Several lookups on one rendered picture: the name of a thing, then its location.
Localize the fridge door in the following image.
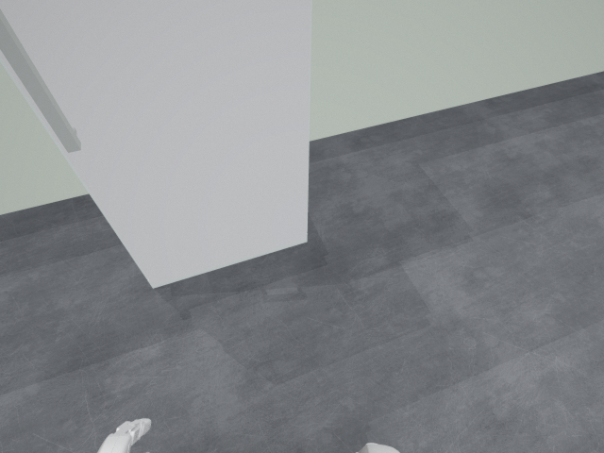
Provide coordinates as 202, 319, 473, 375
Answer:
0, 0, 310, 285

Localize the robot left hand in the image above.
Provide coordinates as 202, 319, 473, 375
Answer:
97, 418, 151, 453

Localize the handle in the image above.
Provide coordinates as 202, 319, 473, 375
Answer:
0, 9, 81, 153

